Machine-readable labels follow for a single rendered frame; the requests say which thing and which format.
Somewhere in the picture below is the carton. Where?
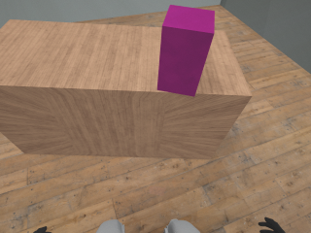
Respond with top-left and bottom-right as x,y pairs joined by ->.
157,5 -> 215,97

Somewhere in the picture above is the right robot hand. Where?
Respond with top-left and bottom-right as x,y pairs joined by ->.
258,217 -> 286,233

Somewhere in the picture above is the pedestal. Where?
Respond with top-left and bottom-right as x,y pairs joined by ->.
0,19 -> 253,159

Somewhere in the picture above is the right robot thigh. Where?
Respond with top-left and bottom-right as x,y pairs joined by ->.
163,220 -> 200,233

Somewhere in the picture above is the robot thigh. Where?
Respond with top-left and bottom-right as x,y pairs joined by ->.
96,219 -> 125,233
163,220 -> 200,233

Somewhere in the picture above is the left robot thigh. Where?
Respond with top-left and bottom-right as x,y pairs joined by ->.
96,219 -> 125,233

